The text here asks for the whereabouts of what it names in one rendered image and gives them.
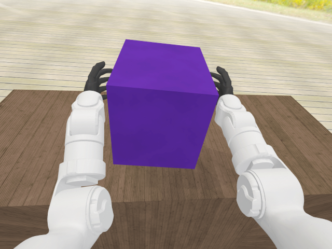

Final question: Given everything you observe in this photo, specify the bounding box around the left robot upper arm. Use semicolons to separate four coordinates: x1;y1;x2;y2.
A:
14;185;114;249

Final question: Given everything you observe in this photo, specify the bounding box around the robot left forearm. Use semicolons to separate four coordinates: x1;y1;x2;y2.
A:
47;91;106;228

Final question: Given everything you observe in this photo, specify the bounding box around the pedestal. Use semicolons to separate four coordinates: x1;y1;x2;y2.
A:
0;89;332;249

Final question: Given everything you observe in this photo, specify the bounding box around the robot right hand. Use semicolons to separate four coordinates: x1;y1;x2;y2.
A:
210;66;233;105

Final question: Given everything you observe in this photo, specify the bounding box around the robot left hand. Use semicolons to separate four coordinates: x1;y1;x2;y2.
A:
84;61;113;100

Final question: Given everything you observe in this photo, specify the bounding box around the robot right forearm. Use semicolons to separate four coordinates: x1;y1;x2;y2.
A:
215;94;304;204

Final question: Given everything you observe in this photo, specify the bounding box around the right robot upper arm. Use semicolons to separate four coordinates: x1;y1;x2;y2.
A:
237;168;332;249

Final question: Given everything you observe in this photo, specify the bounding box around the carton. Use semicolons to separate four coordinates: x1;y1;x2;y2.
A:
106;39;219;169

